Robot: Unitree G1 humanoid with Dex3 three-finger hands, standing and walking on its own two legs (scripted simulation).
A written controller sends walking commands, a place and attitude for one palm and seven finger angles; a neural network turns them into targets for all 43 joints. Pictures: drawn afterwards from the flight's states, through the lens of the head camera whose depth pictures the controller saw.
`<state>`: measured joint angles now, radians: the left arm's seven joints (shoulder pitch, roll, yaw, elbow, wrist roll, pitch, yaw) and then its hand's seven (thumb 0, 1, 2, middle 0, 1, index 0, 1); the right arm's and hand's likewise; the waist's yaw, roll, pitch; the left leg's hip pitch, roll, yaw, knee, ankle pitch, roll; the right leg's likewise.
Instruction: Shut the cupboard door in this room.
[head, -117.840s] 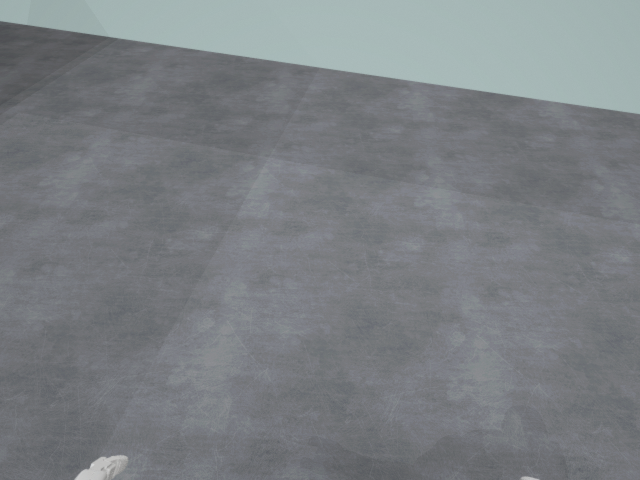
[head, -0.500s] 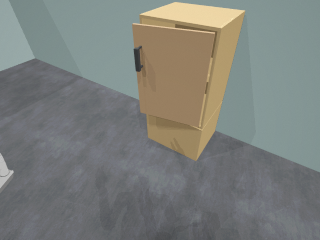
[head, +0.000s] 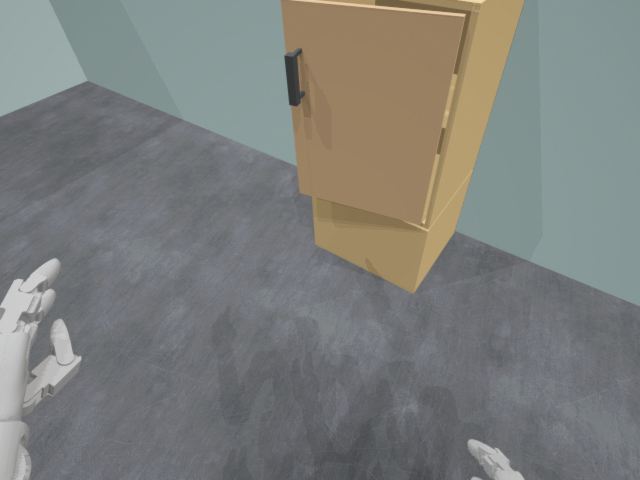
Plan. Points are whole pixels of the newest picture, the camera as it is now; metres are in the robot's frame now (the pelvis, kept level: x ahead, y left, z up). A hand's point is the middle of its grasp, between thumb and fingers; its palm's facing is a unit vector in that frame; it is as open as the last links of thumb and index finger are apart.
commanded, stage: let the arm hang, fingers relaxed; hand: left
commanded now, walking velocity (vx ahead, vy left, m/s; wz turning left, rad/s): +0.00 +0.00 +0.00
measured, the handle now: (296, 76) +1.04 +0.13 +0.05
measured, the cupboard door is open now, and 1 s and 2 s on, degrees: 11 11 11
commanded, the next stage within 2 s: look to check the result in 1.04 s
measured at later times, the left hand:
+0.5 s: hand out of the picture +0.05 +0.21 -0.15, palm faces +0.01 -0.97 -0.23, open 7.2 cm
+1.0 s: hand out of the picture -0.04 +0.18 -0.16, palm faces +0.01 -0.99 -0.12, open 7.4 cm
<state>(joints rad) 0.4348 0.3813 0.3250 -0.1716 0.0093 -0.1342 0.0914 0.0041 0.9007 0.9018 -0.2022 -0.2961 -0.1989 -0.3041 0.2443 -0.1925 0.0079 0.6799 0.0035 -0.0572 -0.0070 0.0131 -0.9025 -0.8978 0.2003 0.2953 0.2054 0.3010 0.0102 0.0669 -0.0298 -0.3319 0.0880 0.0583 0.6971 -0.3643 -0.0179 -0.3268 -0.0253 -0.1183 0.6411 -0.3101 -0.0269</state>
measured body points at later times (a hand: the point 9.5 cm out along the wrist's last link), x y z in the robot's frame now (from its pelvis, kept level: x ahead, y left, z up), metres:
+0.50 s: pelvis +0.01 +0.02 +0.02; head +0.00 +0.02 +0.47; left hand +0.05 +0.26 -0.13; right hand +0.01 -0.21 -0.14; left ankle +0.00 +0.14 -0.72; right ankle +0.01 -0.10 -0.72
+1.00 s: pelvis -0.01 +0.04 +0.02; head -0.01 +0.04 +0.47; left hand -0.04 +0.23 -0.15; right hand -0.06 -0.16 -0.14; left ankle +0.01 +0.14 -0.72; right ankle +0.01 -0.10 -0.72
